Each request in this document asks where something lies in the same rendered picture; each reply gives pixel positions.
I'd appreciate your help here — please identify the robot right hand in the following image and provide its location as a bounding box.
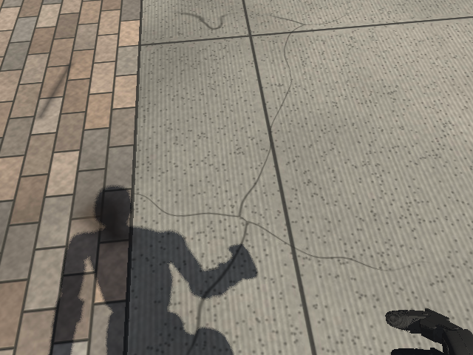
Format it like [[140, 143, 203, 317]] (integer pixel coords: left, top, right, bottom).
[[385, 308, 473, 355]]

